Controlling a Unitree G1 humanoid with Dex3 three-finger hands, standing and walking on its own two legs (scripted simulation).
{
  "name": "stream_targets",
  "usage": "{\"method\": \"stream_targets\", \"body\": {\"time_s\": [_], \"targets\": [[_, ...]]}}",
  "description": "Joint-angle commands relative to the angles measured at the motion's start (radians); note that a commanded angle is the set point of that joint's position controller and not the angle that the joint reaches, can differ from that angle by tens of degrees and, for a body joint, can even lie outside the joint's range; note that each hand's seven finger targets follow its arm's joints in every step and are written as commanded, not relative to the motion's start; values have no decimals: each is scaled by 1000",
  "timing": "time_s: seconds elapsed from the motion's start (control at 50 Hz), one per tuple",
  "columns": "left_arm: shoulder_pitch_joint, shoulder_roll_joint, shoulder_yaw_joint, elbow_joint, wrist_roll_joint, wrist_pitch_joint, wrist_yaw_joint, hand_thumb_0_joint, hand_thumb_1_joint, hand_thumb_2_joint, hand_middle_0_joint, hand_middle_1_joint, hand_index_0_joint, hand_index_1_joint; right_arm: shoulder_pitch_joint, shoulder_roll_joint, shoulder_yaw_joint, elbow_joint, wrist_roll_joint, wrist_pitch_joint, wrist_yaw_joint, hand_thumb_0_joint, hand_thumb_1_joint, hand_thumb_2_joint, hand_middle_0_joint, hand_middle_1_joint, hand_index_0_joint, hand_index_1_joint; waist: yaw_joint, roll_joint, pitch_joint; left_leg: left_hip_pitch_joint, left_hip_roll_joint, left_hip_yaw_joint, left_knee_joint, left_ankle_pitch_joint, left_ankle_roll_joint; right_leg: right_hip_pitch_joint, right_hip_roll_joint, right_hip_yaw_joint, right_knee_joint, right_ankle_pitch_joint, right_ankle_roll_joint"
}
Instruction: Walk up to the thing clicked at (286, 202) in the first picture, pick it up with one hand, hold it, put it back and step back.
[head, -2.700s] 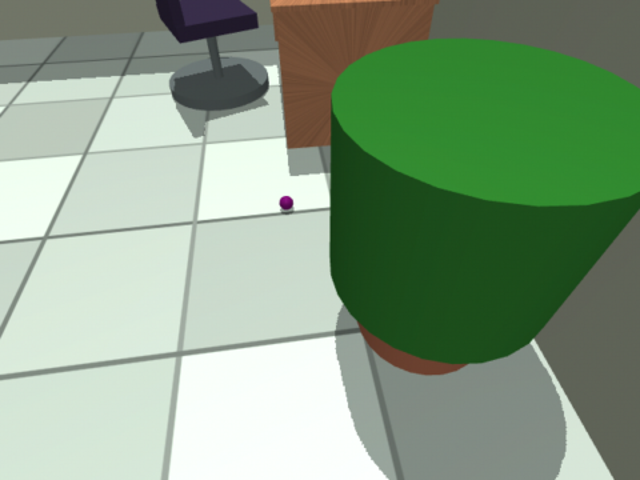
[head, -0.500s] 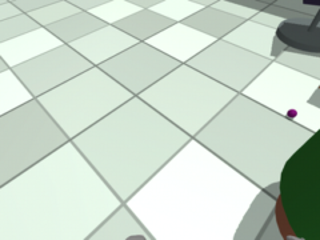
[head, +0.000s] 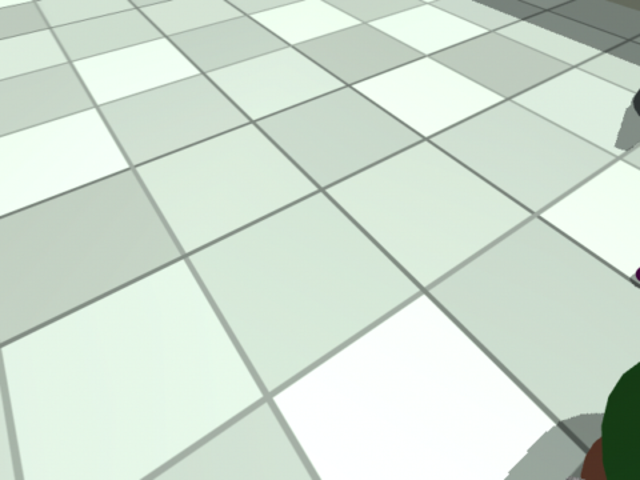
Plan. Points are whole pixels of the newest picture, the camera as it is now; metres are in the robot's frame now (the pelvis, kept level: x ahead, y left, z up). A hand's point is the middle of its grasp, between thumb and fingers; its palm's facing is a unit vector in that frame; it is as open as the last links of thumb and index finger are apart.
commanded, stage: walk up
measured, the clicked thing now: out of the picture +0.93 -1.13 -0.71
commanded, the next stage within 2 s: stand in 0.64 s
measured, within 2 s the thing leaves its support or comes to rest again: neither
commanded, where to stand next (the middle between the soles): +0.07 -0.03 m, yaw +1 degrees
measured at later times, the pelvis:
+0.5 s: pelvis -0.01 -0.02 +0.03, yaw +3 degrees
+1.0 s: pelvis +0.01 -0.03 +0.04, yaw +2 degrees
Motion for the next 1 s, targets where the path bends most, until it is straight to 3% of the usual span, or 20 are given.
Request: {"method": "stream_targets", "body": {"time_s": [0.0,0.02,0.06,0.1,0.12,0.14,0.16,0.18,0.2,0.24,0.28,0.38,0.42,0.58,0.62,0.66,0.7,0.74,0.8,0.98], "targets": [[-48,225,77,-54,-22,7,28,0,900,900,-200,-300,-200,-300,31,-307,-81,-47,-6,-31,-16,0,-900,-900,200,300,200,300,-38,119,-116,53,386,-588,-311,205,252,-83,48,126,134,-258,-34],[-53,224,75,-50,-23,6,29,0,900,900,-200,-300,-200,-300,-11,-275,-72,-46,-9,-32,-20,0,-900,-900,200,300,200,300,-19,87,-92,43,345,-504,-276,296,238,-71,38,136,131,-226,-39],[-9,195,70,-8,-34,-3,29,0,900,900,-200,-300,-200,-300,-68,-234,-49,-40,1,-32,-27,0,-900,-900,200,300,200,300,9,140,-129,71,288,-374,-211,476,182,-26,45,106,46,-114,-46],[22,189,68,26,-27,-14,26,0,900,900,-200,-300,-200,-300,-93,-224,-38,-27,9,-23,-22,0,-900,-900,200,300,200,300,26,164,-150,20,223,-261,-156,477,125,112,75,56,-158,27,-55],[30,186,67,41,-22,-22,26,0,900,900,-200,-300,-200,-300,-99,-209,-32,-21,10,-15,-18,0,-900,-900,200,300,200,300,32,145,-156,-4,197,-233,-123,441,89,181,74,69,-254,152,-58],[5,225,71,38,-11,-32,30,0,900,900,-200,-300,-200,-300,-81,-177,-23,-19,18,-10,-16,0,-900,-900,200,300,200,300,17,75,-160,-53,158,-205,-87,363,44,239,14,157,-295,278,-82],[-50,267,70,29,-11,-36,28,0,900,900,-200,-300,-200,-300,-68,-162,-21,-1,22,-3,-13,0,-900,-900,200,300,200,300,-14,1,-145,-20,77,-146,-78,197,9,153,-68,267,-334,226,-132],[-109,274,66,20,-12,-34,23,0,900,900,-200,-300,-200,-300,-50,-164,-23,28,18,3,-13,0,-900,-900,200,300,200,300,-38,-35,-127,52,55,-126,-68,69,0,72,-110,300,-347,173,-165],[-132,256,55,23,-14,-33,20,0,900,900,-200,-300,-200,-300,-44,-166,-23,50,13,3,-10,0,-900,-900,200,300,200,300,-48,-21,-117,97,64,-135,-119,50,2,33,-106,278,-351,162,-151],[-148,224,40,40,-20,-27,19,0,900,900,-200,-300,-200,-300,-95,-184,-21,65,9,-1,-2,0,-900,-900,200,300,200,300,-31,6,-85,76,104,-197,-222,39,25,28,-26,183,-344,72,-88],[-149,215,38,70,-18,-27,16,0,900,900,-200,-300,-200,-300,-120,-183,-12,82,8,-5,4,0,-900,-900,200,300,200,300,-19,-10,-86,32,137,-234,-273,34,40,99,14,138,-349,34,-67],[-163,208,34,120,-24,-31,13,0,900,900,-200,-300,-200,-300,-147,-173,2,133,6,-6,8,0,-900,-900,200,300,200,300,-15,25,-88,31,127,-216,-344,28,13,164,2,136,-412,43,-66],[-159,206,33,142,-25,-34,13,0,900,900,-200,-300,-200,-300,-161,-173,5,149,7,-8,9,0,-900,-900,200,300,200,300,-10,44,-108,65,134,-211,-349,98,10,187,1,124,-427,90,-61],[-194,197,34,195,-24,-31,13,0,900,900,-200,-300,-200,-300,-169,-164,9,202,7,-6,5,0,-900,-900,200,300,200,300,-13,51,-112,69,137,-204,-400,152,-2,252,0,103,-472,138,-45],[-179,189,24,222,-21,-31,15,0,900,900,-200,-300,-200,-300,-185,-147,8,213,4,-3,7,0,-900,-900,200,300,200,300,-13,44,-99,107,144,-193,-410,169,-12,222,1,125,-493,126,-43],[-202,197,24,224,-18,-33,18,0,900,900,-200,-300,-200,-300,-178,-149,8,221,7,-2,6,0,-900,-900,200,300,200,300,-20,29,-127,136,153,-187,-398,256,-16,243,-3,124,-497,179,-44],[-202,190,23,230,-22,-37,21,0,900,900,-200,-300,-200,-300,-185,-156,8,229,8,-5,4,0,-900,-900,200,300,200,300,-16,44,-157,172,160,-172,-382,392,-16,278,-6,123,-484,300,-40],[-199,195,24,240,-24,-37,24,0,900,900,-200,-300,-200,-300,-187,-156,8,235,10,-4,2,0,-900,-900,200,300,200,300,-18,44,-184,196,164,-158,-375,444,-15,301,-7,117,-479,360,-37],[-207,191,21,250,-23,-34,24,0,900,900,-200,-300,-200,-300,-195,-154,10,244,12,5,1,0,-900,-900,200,300,200,300,-19,31,-157,183,160,-151,-393,369,-18,286,-2,118,-502,310,-34],[-213,191,22,263,-19,-29,25,0,900,900,-200,-300,-200,-300,-201,-150,13,255,8,11,2,0,-900,-900,200,300,200,300,-21,27,-122,190,162,-143,-420,304,-27,259,-2,131,-534,246,-35]]}}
